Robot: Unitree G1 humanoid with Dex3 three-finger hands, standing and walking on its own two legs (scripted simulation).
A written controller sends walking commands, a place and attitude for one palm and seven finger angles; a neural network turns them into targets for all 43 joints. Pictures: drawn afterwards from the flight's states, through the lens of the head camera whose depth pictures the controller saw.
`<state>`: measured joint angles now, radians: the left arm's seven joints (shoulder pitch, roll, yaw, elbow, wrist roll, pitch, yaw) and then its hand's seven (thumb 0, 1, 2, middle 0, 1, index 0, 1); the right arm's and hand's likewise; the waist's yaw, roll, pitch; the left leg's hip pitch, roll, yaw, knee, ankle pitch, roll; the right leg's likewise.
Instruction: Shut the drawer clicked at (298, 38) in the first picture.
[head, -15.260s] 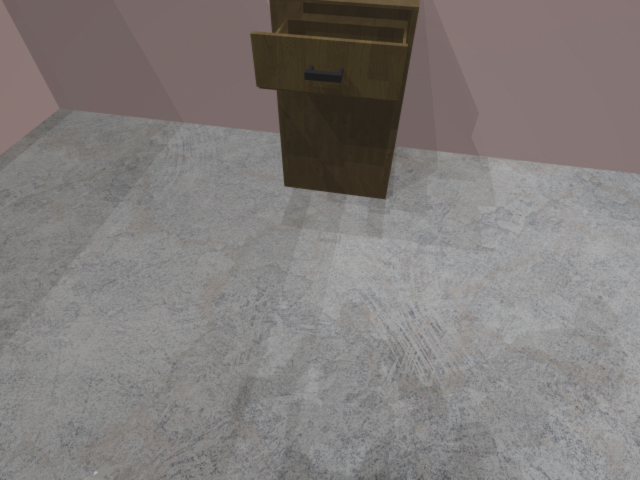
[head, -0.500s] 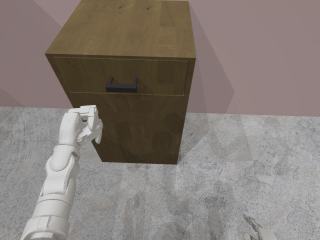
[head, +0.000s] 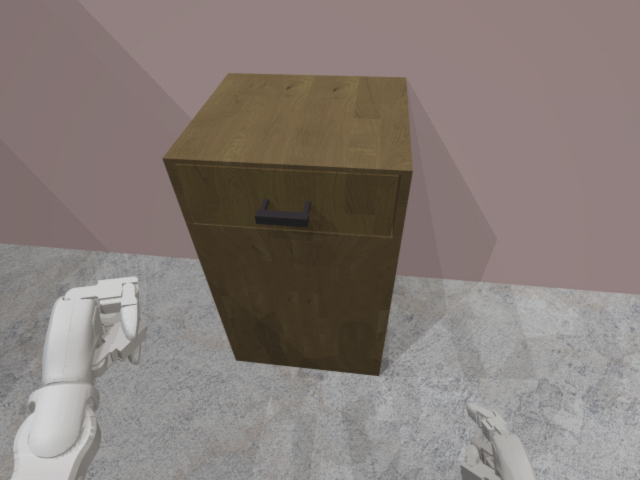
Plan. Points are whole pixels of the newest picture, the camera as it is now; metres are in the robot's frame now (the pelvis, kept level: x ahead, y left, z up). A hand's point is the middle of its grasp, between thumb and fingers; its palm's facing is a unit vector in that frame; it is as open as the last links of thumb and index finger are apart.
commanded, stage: draw the hand back to the body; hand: left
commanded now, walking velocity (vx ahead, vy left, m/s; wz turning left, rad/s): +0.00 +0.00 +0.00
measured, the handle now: (284, 211) +0.62 +0.16 -0.04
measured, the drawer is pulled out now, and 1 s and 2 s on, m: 0.00 0.00 0.00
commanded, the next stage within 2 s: step back with the hand held close in 0.36 s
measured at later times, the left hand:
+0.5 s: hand (85, 365) +0.17 +0.24 +0.16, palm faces +0.42 -0.83 -0.37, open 3.3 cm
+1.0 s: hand (59, 379) +0.16 +0.26 +0.15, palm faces +0.34 -0.79 -0.50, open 3.3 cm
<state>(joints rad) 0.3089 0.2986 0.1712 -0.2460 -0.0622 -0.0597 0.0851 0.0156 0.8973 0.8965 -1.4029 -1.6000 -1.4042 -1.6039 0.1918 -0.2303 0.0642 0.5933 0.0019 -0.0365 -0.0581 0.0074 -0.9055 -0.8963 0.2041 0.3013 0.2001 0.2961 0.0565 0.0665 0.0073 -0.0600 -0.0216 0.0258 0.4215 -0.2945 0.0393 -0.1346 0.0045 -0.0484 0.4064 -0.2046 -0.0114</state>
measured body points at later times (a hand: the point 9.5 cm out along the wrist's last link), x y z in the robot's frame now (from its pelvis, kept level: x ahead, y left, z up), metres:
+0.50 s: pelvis -0.01 +0.00 +0.00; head -0.04 -0.02 +0.45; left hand +0.14 +0.28 +0.18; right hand +0.17 -0.22 -0.08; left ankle -0.04 +0.09 -0.74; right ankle +0.01 -0.11 -0.74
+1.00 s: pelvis -0.04 +0.02 -0.01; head -0.04 +0.01 +0.44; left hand +0.13 +0.30 +0.18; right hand +0.13 -0.23 -0.09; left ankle -0.04 +0.09 -0.74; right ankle +0.01 -0.11 -0.74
